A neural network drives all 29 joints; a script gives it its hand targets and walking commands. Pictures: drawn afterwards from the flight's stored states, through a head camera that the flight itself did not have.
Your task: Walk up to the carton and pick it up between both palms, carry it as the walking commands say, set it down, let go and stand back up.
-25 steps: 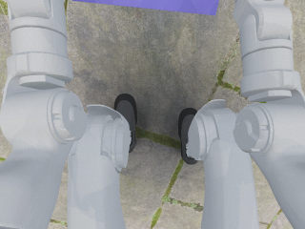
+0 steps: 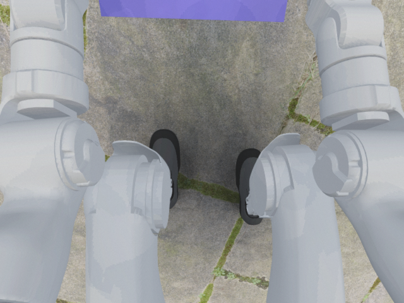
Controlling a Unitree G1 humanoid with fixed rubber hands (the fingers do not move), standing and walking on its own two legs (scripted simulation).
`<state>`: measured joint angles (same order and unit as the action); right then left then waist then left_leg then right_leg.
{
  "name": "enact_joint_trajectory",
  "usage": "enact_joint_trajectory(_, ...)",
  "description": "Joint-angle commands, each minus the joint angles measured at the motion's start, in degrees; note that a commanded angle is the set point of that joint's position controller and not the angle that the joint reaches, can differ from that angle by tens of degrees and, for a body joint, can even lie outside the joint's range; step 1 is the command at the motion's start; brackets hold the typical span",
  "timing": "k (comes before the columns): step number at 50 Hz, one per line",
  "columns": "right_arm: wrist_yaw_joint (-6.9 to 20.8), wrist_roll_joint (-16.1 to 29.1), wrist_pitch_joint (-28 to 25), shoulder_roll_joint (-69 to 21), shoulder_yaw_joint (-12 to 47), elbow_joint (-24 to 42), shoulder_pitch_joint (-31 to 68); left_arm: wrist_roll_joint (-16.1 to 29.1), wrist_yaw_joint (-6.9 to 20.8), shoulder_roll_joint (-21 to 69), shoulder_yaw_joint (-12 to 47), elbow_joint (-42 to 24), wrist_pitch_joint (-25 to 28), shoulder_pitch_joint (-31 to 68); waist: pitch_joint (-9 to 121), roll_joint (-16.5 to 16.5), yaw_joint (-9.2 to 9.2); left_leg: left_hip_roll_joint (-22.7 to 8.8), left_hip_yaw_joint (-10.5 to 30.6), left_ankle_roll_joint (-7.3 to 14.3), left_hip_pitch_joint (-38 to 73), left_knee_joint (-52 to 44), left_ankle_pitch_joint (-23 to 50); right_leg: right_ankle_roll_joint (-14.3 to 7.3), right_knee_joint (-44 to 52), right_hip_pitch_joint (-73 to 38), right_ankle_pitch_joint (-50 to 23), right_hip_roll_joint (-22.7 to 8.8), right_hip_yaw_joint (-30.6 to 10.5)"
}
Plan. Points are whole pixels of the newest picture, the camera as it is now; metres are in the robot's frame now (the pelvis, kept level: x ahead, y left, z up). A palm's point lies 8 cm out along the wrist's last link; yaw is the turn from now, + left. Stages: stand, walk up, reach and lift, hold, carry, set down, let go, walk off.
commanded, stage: set down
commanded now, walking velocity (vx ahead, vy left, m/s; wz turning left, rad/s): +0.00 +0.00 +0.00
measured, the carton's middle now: out of the picture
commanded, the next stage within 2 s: none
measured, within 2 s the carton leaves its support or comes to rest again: rests again in 1.36 s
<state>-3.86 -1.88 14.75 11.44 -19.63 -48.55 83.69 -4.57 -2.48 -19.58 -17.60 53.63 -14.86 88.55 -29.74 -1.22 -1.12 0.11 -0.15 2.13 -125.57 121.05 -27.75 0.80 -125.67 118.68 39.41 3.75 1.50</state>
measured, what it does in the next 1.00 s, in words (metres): stands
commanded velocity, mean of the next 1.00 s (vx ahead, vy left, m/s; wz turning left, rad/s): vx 0.00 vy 0.00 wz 0.00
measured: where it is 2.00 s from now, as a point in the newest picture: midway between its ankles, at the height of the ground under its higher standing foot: (208, 190)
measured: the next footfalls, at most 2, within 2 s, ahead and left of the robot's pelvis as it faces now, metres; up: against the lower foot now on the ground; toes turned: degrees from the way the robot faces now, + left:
none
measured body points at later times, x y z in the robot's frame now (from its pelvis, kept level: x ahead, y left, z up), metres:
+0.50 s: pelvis +0.00 +0.00 -0.01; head +0.38 +0.03 +0.21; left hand +0.58 +0.20 -0.18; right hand +0.57 -0.13 -0.19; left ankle +0.14 +0.11 -0.35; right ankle +0.09 -0.11 -0.35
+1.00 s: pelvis +0.01 +0.00 -0.01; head +0.40 +0.03 +0.20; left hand +0.59 +0.20 -0.19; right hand +0.58 -0.13 -0.20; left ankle +0.14 +0.11 -0.35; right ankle +0.09 -0.11 -0.35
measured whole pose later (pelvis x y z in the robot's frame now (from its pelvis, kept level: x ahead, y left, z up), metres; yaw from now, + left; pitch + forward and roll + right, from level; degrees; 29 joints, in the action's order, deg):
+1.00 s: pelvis +0.01 +0.00 -0.01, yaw +0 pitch +33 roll -2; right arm -0.1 -1.9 11.0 13.7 -19.2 -50.4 83.9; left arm -4.2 1.1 -20.2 -18.7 55.0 -11.8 89.6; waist -29.8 -1.3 -1.3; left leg 0.1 -0.1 2.1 -127.4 123.8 -29.5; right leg 1.0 -128.0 120.1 41.2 4.1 1.5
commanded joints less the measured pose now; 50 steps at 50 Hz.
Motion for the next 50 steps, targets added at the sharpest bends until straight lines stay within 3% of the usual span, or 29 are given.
enact_joint_trajectory(1, 15.1, 11.7, -4.6, -40.3, 28.4, 8.1, 39.1, 11.2, 15.7, 55.2, 20.1, 4.1, 1.3, 18.7, 73.9, 3.6, -2.84, 3.4, 1.0, -0.6, 48.2, -2.3, 23.1, -0.9, 9.8, -4.1, -14.9, 2.1, 3.2)
enact_joint_trajectory(2, 15.1, 12.5, -5.1, -41.6, 29.6, 11.3, 40.8, 10.9, 15.4, 55.3, 19.7, 2.2, 1.7, 19.8, 75.0, 3.2, -4.67, 3.9, 0.9, -0.5, 48.7, -1.9, 25.2, -0.9, 9.9, -4.2, -16.4, 2.1, 2.4)
enact_joint_trajectory(4, 14.3, 12.5, -5.5, -40.6, 30.5, 12.5, 42.1, 11.9, 15.2, 55.3, 20.4, 2.1, 1.9, 19.2, 78.8, 0.7, -3.44, 4.0, 1.3, -0.3, 49.4, -1.6, 26.7, -0.5, 8.6, -6.6, -17.9, 2.5, 3.3)
enact_joint_trajectory(5, 14.2, 13.3, -5.5, -40.2, 31.1, 11.0, 42.2, 11.0, 15.1, 53.3, 19.2, 2.2, 2.3, 19.3, 78.2, 1.9, -5.79, 3.9, 0.2, -0.5, 49.0, -0.9, 27.0, -0.4, 9.2, -8.0, -18.3, 2.4, 2.5)
enact_joint_trajectory(7, 14.3, 12.8, -5.6, -42.0, 30.1, 9.9, 38.3, 11.5, 15.3, 52.8, 19.6, 3.0, 2.6, 18.8, 74.9, 0.1, -4.42, 3.8, 0.5, 0.0, 45.1, -1.3, 24.2, -0.4, 9.1, -7.0, -18.1, 2.5, 2.5)
enact_joint_trajectory(8, 14.6, 12.7, -5.4, -41.2, 29.6, 10.1, 40.4, 10.4, 15.4, 53.9, 18.7, 4.8, 2.1, 15.6, 73.0, 0.0, -5.45, 3.6, 1.2, 0.2, 45.0, -1.4, 24.7, -0.2, 8.9, -6.8, -17.5, 2.1, 2.3)
enact_joint_trajectory(11, 14.6, 12.3, -5.2, -39.5, 28.8, 7.8, 39.2, 9.5, 15.6, 53.4, 17.5, 6.5, 1.8, 15.4, 71.7, 1.7, -5.09, 3.5, 1.2, 0.1, 46.0, -1.0, 25.0, -0.4, 9.0, -5.7, -17.2, 2.0, 2.2)
enact_joint_trajectory(12, 14.2, 12.1, -5.2, -40.0, 28.7, 6.2, 37.8, 9.8, 15.9, 53.9, 18.3, 6.7, 1.8, 15.6, 69.2, -0.2, -4.77, 3.7, 1.1, 0.0, 43.1, -1.6, 21.5, -0.5, 9.3, -6.2, -15.5, 2.1, 2.5)
enact_joint_trajectory(15, 14.8, 12.6, -5.7, -40.6, 28.2, 8.4, 38.3, 9.2, 15.5, 52.3, 17.2, 4.8, 2.4, 18.0, 69.8, 1.7, -6.21, 3.6, 1.1, -0.2, 44.9, -1.4, 22.9, -0.8, 9.4, -3.4, -15.9, 2.4, 1.8)
enact_joint_trajectory(17, 14.5, 12.0, -5.7, -39.8, 27.3, 7.6, 36.9, 8.9, 15.1, 52.9, 17.6, 5.2, 2.3, 16.5, 68.1, 2.1, -4.77, 3.2, 1.9, -0.2, 46.4, -1.3, 23.6, -0.8, 9.6, -1.2, -15.2, 2.4, 2.5)
enact_joint_trajectory(18, 14.8, 12.0, -5.3, -40.3, 27.3, 7.3, 37.6, 8.9, 15.2, 52.6, 16.8, 6.7, 2.1, 16.5, 68.1, 3.0, -5.55, 3.3, 1.4, -0.1, 47.4, -1.6, 23.0, -0.7, 9.8, -1.5, -14.1, 2.2, 2.2)
enact_joint_trajectory(19, 15.1, 10.9, -5.0, -39.3, 27.0, 5.8, 35.9, 8.4, 15.5, 52.0, 16.2, 6.5, 1.9, 15.7, 65.1, 0.8, -4.29, 3.3, 2.0, 0.2, 43.7, -0.7, 22.0, -0.3, 9.4, -2.3, -14.1, 1.6, 1.9)
enact_joint_trajectory(20, 15.1, 12.2, -5.6, -40.2, 27.5, 10.0, 38.5, 9.1, 14.9, 53.1, 17.2, 5.0, 2.2, 16.0, 67.9, 1.7, -5.33, 3.7, 1.6, 0.0, 45.1, -1.4, 21.9, -0.4, 9.0, -2.1, -14.1, 2.4, 2.3)
enact_joint_trajectory(22, 15.0, 11.3, -5.2, -38.7, 26.9, 5.6, 35.5, 8.4, 15.2, 52.1, 15.3, 7.1, 2.2, 15.2, 64.2, 0.5, -4.93, 3.3, 2.1, 0.0, 44.4, -1.0, 21.9, -0.5, 9.2, -1.6, -13.4, 1.8, 2.0)
enact_joint_trajectory(23, 15.6, 11.4, -5.0, -40.0, 26.5, 4.1, 34.7, 8.0, 15.4, 52.2, 16.7, 7.6, 1.9, 14.6, 64.4, 2.5, -5.93, 3.4, 2.1, 0.1, 45.8, -1.9, 21.8, -0.3, 9.1, 0.5, -13.0, 2.2, 2.3)
enact_joint_trajectory(25, 15.3, 11.2, -5.3, -39.0, 26.4, 6.4, 35.7, 8.4, 15.6, 52.7, 15.9, 7.1, 1.9, 13.8, 62.7, 0.6, -4.15, 3.4, 1.5, 0.2, 42.8, -1.4, 20.6, -0.4, 10.3, -2.5, -13.4, 2.3, 2.0)
enact_joint_trajectory(28, 15.8, 10.8, -4.8, -39.6, 25.6, 3.2, 33.7, 6.8, 15.7, 52.6, 15.1, 8.9, 1.8, 13.1, 60.2, 2.0, -5.98, 3.4, 1.2, 0.1, 43.1, -1.6, 19.2, -0.3, 9.5, -1.0, -11.9, 2.1, 2.0)
enact_joint_trajectory(31, 15.6, 9.7, -5.0, -38.6, 24.8, 2.2, 32.1, 7.6, 16.1, 53.8, 15.4, 10.8, 1.6, 12.3, 59.3, 1.6, -3.52, 3.3, 2.3, 0.2, 43.2, -1.9, 19.1, -0.5, 9.4, 0.0, -11.5, 2.5, 2.5)
enact_joint_trajectory(32, 15.9, 10.8, -5.1, -40.3, 26.0, 2.9, 32.3, 6.7, 16.2, 52.0, 14.8, 9.7, 2.1, 11.3, 57.8, 1.3, -7.13, 3.2, 1.0, 0.1, 40.0, -1.2, 18.3, -0.6, 9.6, -0.8, -12.1, 2.3, 1.1)
enact_joint_trajectory(33, 16.1, 9.8, -4.8, -40.1, 25.2, 2.3, 31.5, 6.5, 16.3, 52.2, 13.7, 10.8, 1.8, 11.8, 57.2, 0.2, -5.80, 3.0, 1.5, 0.3, 40.4, -1.0, 18.5, -0.5, 9.3, -0.6, -11.8, 2.4, 1.6)
enact_joint_trajectory(34, 16.1, 10.0, -4.5, -40.7, 25.7, 2.9, 32.6, 5.8, 15.9, 51.2, 13.6, 11.4, 1.9, 11.0, 56.3, 0.1, -6.97, 3.2, 1.1, 0.5, 40.0, -1.6, 16.0, -0.2, 9.1, 0.2, -10.2, 2.6, 1.8)
enact_joint_trajectory(35, 16.1, 8.6, -4.3, -40.2, 24.3, -0.4, 29.0, 6.3, 16.4, 52.5, 14.2, 11.7, 1.8, 10.6, 54.7, -0.5, -4.58, 3.5, 1.7, 0.7, 39.8, -1.0, 17.7, -0.3, 9.6, 0.7, -10.3, 2.5, 2.0)
enact_joint_trajectory(39, 16.4, 8.9, -4.5, -40.0, 23.8, -0.6, 28.5, 6.0, 16.6, 52.9, 13.8, 12.0, 1.5, 10.0, 54.4, 1.4, -5.63, 3.3, 0.9, 0.1, 39.9, -1.3, 17.1, -0.6, 9.4, 0.2, -10.6, 2.5, 1.9)
enact_joint_trajectory(42, 16.4, 8.3, -4.3, -39.6, 23.6, -1.7, 26.3, 6.0, 16.7, 52.8, 13.3, 12.3, 1.6, 9.1, 52.4, 1.1, -4.36, 3.1, 1.0, 0.3, 38.3, -0.5, 17.3, -0.7, 9.1, 1.0, -11.8, 2.6, 1.6)
enact_joint_trajectory(43, 16.6, 8.9, -4.3, -40.5, 24.3, 1.2, 27.0, 5.3, 16.9, 51.8, 13.2, 11.3, 1.8, 7.4, 53.5, -0.3, -5.67, 3.6, 1.4, 0.6, 38.1, -1.0, 17.8, 0.1, 8.4, 1.3, -11.9, 2.9, 2.3)
enact_joint_trajectory(44, 16.6, 8.4, -4.2, -39.6, 22.6, -0.8, 26.8, 5.7, 17.0, 53.4, 13.8, 12.3, 1.3, 8.5, 53.0, 1.7, -4.08, 3.2, 1.1, 0.2, 39.4, -1.1, 16.8, -0.6, 8.8, 2.3, -10.6, 2.9, 2.4)
enact_joint_trajectory(46, 16.7, 8.7, -4.7, -40.5, 23.6, 0.2, 27.3, 5.5, 16.6, 52.6, 14.1, 10.6, 2.0, 8.9, 54.6, 2.6, -6.19, 3.7, 1.1, -0.1, 41.1, -0.7, 18.9, -0.6, 7.9, 2.4, -12.2, 3.2, 2.2)
enact_joint_trajectory(47, 16.7, 8.0, -4.5, -40.1, 23.9, -0.6, 25.6, 5.3, 16.7, 52.7, 13.8, 11.0, 2.1, 8.3, 53.3, 0.9, -4.94, 3.4, 1.4, -0.1, 39.2, -0.4, 17.8, -0.5, 7.8, 1.2, -12.3, 2.8, 2.0)
enact_joint_trajectory(50, 16.5, 8.7, -4.9, -39.5, 24.2, 0.4, 26.5, 5.6, 16.2, 52.0, 13.1, 8.4, 2.7, 10.0, 56.9, 1.5, -5.07, 3.6, 0.8, -0.2, 41.8, 0.4, 21.0, -0.5, 8.2, -0.4, -14.3, 3.1, 1.6)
